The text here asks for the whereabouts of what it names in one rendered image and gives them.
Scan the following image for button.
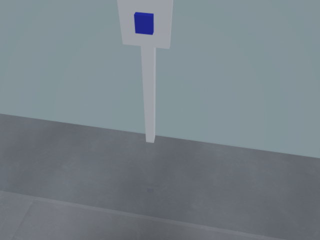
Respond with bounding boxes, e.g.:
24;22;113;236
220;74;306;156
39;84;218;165
134;12;154;35

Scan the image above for panel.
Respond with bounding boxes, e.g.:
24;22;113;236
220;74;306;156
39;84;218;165
117;0;173;143

